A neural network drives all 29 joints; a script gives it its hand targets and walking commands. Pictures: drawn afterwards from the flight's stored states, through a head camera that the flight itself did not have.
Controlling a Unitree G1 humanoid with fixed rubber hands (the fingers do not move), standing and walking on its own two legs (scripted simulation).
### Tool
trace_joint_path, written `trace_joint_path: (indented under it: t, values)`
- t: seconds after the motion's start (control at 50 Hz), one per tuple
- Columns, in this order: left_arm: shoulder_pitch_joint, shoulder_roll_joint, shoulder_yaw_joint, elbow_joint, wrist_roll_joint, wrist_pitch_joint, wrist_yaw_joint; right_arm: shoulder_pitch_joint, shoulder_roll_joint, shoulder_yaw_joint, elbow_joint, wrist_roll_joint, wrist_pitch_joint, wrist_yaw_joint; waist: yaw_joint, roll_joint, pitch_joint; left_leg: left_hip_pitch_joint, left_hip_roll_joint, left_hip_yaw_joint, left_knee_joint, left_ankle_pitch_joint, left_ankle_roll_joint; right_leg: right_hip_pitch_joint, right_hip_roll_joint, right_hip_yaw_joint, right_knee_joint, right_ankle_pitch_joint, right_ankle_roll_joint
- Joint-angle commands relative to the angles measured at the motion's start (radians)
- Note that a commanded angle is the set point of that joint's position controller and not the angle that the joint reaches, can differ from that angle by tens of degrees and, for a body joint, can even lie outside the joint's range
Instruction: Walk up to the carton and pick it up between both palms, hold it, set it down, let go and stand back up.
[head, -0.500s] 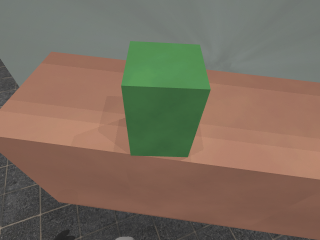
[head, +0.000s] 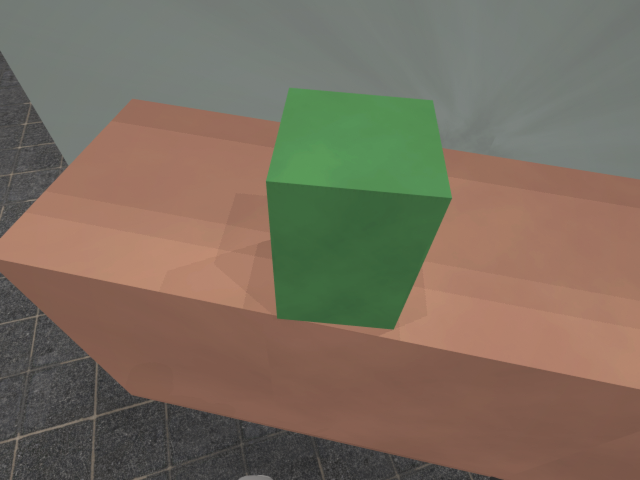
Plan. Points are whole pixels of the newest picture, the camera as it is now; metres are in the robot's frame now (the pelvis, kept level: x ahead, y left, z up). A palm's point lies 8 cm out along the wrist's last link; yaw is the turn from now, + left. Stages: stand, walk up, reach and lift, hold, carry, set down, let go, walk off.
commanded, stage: walk up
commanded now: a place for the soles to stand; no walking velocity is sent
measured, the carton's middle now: (346, 221) +0.41 -0.03 +0.09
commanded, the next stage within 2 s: none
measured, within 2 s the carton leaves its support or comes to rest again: neither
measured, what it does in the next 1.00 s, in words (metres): steps on the spot: left foot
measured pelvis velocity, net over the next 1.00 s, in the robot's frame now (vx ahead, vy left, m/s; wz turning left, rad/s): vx -0.05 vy -0.02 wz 0.03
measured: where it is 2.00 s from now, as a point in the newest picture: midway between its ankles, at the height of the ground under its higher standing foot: outside the picture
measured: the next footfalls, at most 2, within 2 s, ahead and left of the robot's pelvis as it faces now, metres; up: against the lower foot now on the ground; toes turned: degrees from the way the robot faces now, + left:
left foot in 0.38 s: +0.01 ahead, +0.09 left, +0.00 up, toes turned +0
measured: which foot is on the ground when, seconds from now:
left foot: down 0.00-0.22, up 0.24-0.36, down 0.38-1.00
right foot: down 0.00-1.00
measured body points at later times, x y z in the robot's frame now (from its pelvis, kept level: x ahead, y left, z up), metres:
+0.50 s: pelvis -0.05 -0.02 +0.00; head -0.04 +0.00 +0.45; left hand +0.02 +0.24 -0.14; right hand +0.02 -0.27 -0.13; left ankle -0.02 +0.08 -0.73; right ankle -0.04 -0.15 -0.73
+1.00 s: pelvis -0.05 -0.02 +0.01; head -0.05 -0.02 +0.46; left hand -0.05 +0.24 -0.14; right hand -0.02 -0.28 -0.14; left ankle -0.02 +0.09 -0.73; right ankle -0.04 -0.15 -0.73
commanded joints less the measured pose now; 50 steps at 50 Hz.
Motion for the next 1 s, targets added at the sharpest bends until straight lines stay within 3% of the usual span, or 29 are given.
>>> trace_joint_path:
  t: [0.0, 0.02, 0.04, 0.06, 0.1, 0.14, 0.16, 0.2, 0.22, 0.26, 0.28, 0.3, 0.32, 0.34, 0.36, 0.38, 0.4, 0.42, 0.44, 0.46, 0.48, 0.5, 0.56, 0.62, 0.66, 0.68, 0.72, 0.84, 0.98]
  values:
    - [-0.005, 0.148, 0.043, -0.048, -0.021, 0.019, 0.008, 0.036, -0.189, -0.043, -0.057, 0.006, -0.018, -0.015, -0.015, 0.065, -0.114, 0.055, 0.137, -0.114, -0.01, 0.518, 0.066, 0.003, -0.045, 0.051, 0.058, 0.177, -0.078]
    - [0.019, 0.135, 0.049, -0.05, -0.021, 0.027, 0.008, 0.033, -0.217, -0.066, -0.039, 0.002, -0.019, -0.022, -0.009, 0.122, -0.129, 0.036, 0.171, -0.148, -0.027, 0.555, 0.093, 0.015, -0.024, 0.048, 0.132, 0.162, -0.073]
    - [0.018, 0.123, 0.044, -0.042, -0.016, 0.037, 0.01, 0.049, -0.211, -0.058, -0.061, 0.004, -0.008, -0.024, -0.006, 0.078, -0.121, -0.01, 0.191, -0.211, -0.078, 0.493, 0.127, 0.01, 0.015, 0.044, 0.181, 0.078, -0.081]
    - [0.036, 0.104, 0.055, -0.055, -0.019, 0.05, 0.013, 0.007, -0.228, -0.066, -0.073, -0.015, -0.001, -0.03, 0.019, 0.126, -0.097, -0.045, 0.2, -0.263, -0.082, 0.467, 0.149, 0.029, 0.031, 0.059, 0.188, 0.053, -0.07]
    - [0.065, 0.075, 0.043, -0.054, -0.009, 0.054, 0.008, -0.059, -0.218, -0.061, -0.091, -0.008, 0.015, -0.034, 0.042, 0.104, -0.144, -0.031, 0.181, -0.229, -0.07, 0.347, 0.133, 0.013, 0.01, 0.065, 0.136, 0.008, -0.084]
    - [0.004, 0.101, 0.051, -0.051, -0.002, 0.051, 0.009, -0.047, -0.17, -0.052, -0.107, -0.003, 0.025, -0.023, 0.004, -0.009, -0.121, -0.06, 0.126, -0.155, -0.023, 0.216, 0.08, 0.006, -0.049, 0.109, 0.02, 0.038, -0.103]
    - [-0.004, 0.141, 0.057, -0.062, -0.011, 0.049, 0.005, -0.058, -0.172, -0.053, -0.098, -0.003, 0.027, -0.02, -0.001, -0.001, -0.099, -0.069, 0.08, -0.1, 0.019, 0.125, 0.049, -0.035, -0.086, 0.132, -0.039, 0.055, -0.115]
    - [-0.103, 0.202, 0.072, -0.082, 0.001, 0.047, 0.002, 0.002, -0.113, -0.041, -0.071, -0.017, 0.035, -0.013, -0.035, -0.156, -0.025, -0.004, -0.023, 0.053, 0.273, -0.164, 0.016, -0.203, -0.231, 0.242, -0.183, 0.015, -0.214]
    - [-0.133, 0.182, 0.072, -0.094, 0.01, 0.049, 0.008, -0.002, -0.094, -0.036, -0.074, -0.027, 0.037, -0.014, -0.046, -0.128, 0.009, 0.03, -0.009, 0.076, 0.312, -0.2, 0.019, -0.263, -0.271, 0.234, -0.195, 0.015, -0.229]
    - [-0.139, 0.164, 0.063, -0.081, 0.008, 0.043, 0.006, 0.016, -0.114, -0.045, -0.075, -0.044, 0.03, -0.011, -0.022, -0.138, -0.007, 0.025, 0.002, 0.097, 0.303, -0.206, 0.02, -0.219, -0.227, 0.182, -0.147, 0.118, -0.224]
    - [-0.154, 0.153, 0.065, -0.081, 0.01, 0.039, 0.01, 0.024, -0.098, -0.041, -0.071, -0.033, 0.022, -0.008, -0.044, -0.146, 0.041, 0.033, 0.03, 0.07, 0.244, -0.179, 0.014, -0.205, -0.232, 0.156, -0.124, 0.206, -0.211]
    - [-0.126, 0.155, 0.06, -0.078, 0.014, 0.04, 0.004, 0.058, -0.07, -0.037, -0.072, -0.033, 0.011, -0.006, -0.044, -0.075, -0.033, 0.097, 0.03, 0.093, 0.101, -0.123, 0.025, -0.157, -0.216, 0.147, -0.095, 0.154, -0.187]
    - [-0.083, 0.151, 0.055, -0.072, 0.012, 0.032, 0.0, 0.065, -0.114, -0.042, -0.057, -0.026, 0.0, -0.013, -0.027, 0.013, -0.076, 0.112, 0.061, 0.024, -0.011, 0.019, 0.02, -0.096, -0.171, 0.134, -0.017, 0.121, -0.159]
    - [-0.071, 0.119, 0.046, -0.07, 0.022, 0.028, -0.007, 0.073, -0.09, -0.028, -0.05, -0.027, -0.01, -0.017, -0.001, 0.02, -0.075, 0.159, 0.072, -0.043, -0.059, 0.125, 0.028, -0.123, -0.105, 0.069, 0.028, -0.01, -0.134]
    - [-0.026, 0.061, 0.032, -0.07, 0.021, 0.03, -0.01, 0.036, -0.123, -0.035, -0.058, -0.03, -0.014, -0.017, 0.033, 0.153, -0.044, 0.158, 0.149, -0.179, -0.132, 0.111, 0.046, -0.151, -0.048, 0.084, 0.075, -0.131, -0.096]
    - [-0.005, 0.044, 0.019, -0.044, 0.003, 0.043, -0.021, 0.06, -0.179, -0.041, -0.057, -0.007, -0.012, -0.018, 0.0, 0.12, -0.047, 0.071, 0.233, -0.264, -0.219, 0.07, 0.083, -0.094, 0.021, 0.078, 0.095, -0.15, -0.069]
    - [-0.007, 0.012, 0.012, -0.033, -0.005, 0.045, -0.017, 0.025, -0.194, -0.046, -0.053, -0.004, -0.007, -0.017, 0.027, 0.15, -0.001, -0.073, 0.233, -0.313, -0.278, -0.112, 0.121, -0.024, 0.011, 0.094, 0.075, -0.163, -0.065]
    - [-0.016, 0.039, 0.007, -0.026, -0.001, 0.036, -0.017, 0.022, -0.164, -0.037, -0.038, -0.001, -0.004, -0.017, 0.014, 0.113, 0.039, -0.111, 0.217, -0.238, -0.317, -0.151, 0.116, 0.025, -0.006, 0.1, -0.002, -0.099, -0.066]
    - [0.028, 0.058, 0.008, 0.002, -0.004, 0.019, -0.02, 0.009, -0.154, -0.019, -0.025, 0.004, 0.0, -0.016, 0.051, 0.107, 0.005, -0.072, 0.176, -0.181, -0.294, -0.147, 0.089, 0.061, -0.005, 0.112, -0.031, -0.013, -0.077]
    - [0.031, 0.056, 0.016, 0.001, -0.002, 0.006, -0.017, 0.001, -0.141, -0.02, -0.032, -0.004, -0.004, -0.009, 0.034, 0.126, 0.001, -0.032, 0.154, -0.129, -0.268, -0.063, 0.068, 0.055, -0.03, 0.127, -0.054, 0.073, -0.078]
    - [-0.002, 0.069, 0.017, 0.01, 0.01, -0.008, -0.013, 0.012, -0.127, -0.015, -0.02, 0.001, -0.01, -0.007, 0.023, 0.03, 0.002, -0.002, 0.134, -0.113, -0.22, 0.054, 0.057, 0.048, -0.032, 0.121, -0.072, 0.1, -0.071]
    - [0.014, 0.056, 0.01, 0.015, 0.013, -0.019, -0.008, 0.017, -0.111, -0.006, -0.008, 0.007, -0.014, -0.007, 0.025, 0.019, -0.017, 0.039, 0.132, -0.077, -0.194, 0.125, 0.066, 0.033, -0.047, 0.135, -0.103, 0.134, -0.086]
    - [0.035, 0.107, 0.011, 0.03, 0.0, -0.028, -0.011, 0.054, -0.123, -0.006, 0.032, 0.007, -0.008, -0.007, 0.007, 0.035, -0.048, 0.064, 0.093, -0.026, -0.204, -0.066, 0.047, 0.01, -0.063, 0.172, -0.148, -0.031, -0.099]
    - [0.018, 0.094, 0.003, 0.032, -0.001, -0.023, -0.004, 0.038, -0.103, 0.005, 0.041, -0.004, -0.009, -0.002, -0.005, -0.048, 0.014, 0.059, 0.095, -0.022, -0.182, -0.069, 0.055, -0.043, -0.053, 0.18, -0.174, -0.056, -0.09]
    - [0.021, 0.099, -0.003, 0.038, -0.004, -0.022, -0.003, 0.07, -0.105, 0.001, 0.057, 0.001, -0.01, -0.007, -0.014, -0.047, 0.038, 0.059, 0.089, -0.014, -0.168, -0.084, 0.039, -0.091, -0.066, 0.205, -0.207, -0.117, -0.107]
    - [0.069, 0.06, -0.013, 0.051, 0.001, -0.026, -0.002, 0.038, -0.129, -0.01, 0.044, -0.012, -0.007, -0.007, -0.004, 0.018, 0.063, 0.071, 0.095, -0.007, -0.18, -0.095, 0.042, -0.119, -0.076, 0.22, -0.216, -0.129, -0.113]
    - [0.07, 0.111, -0.001, 0.049, -0.01, -0.023, -0.001, 0.076, -0.1, 0.012, 0.07, 0.003, -0.004, -0.005, -0.016, -0.013, 0.062, 0.074, 0.078, -0.003, -0.169, -0.101, 0.035, -0.132, -0.08, 0.213, -0.245, -0.174, -0.107]
    - [0.086, 0.065, -0.009, 0.076, 0.009, -0.024, -0.002, 0.05, -0.113, 0.017, 0.079, 0.006, -0.013, -0.014, -0.002, -0.038, 0.062, 0.071, 0.115, -0.013, -0.193, -0.065, 0.05, -0.098, -0.056, 0.205, -0.201, -0.043, -0.096]
    - [0.083, 0.118, 0.001, 0.065, -0.005, -0.023, -0.001, 0.09, -0.12, 0.021, 0.099, -0.001, -0.018, -0.009, -0.006, 0.032, 0.002, 0.077, 0.106, 0.005, -0.206, -0.048, 0.041, -0.047, -0.039, 0.2, -0.138, 0.008, -0.099]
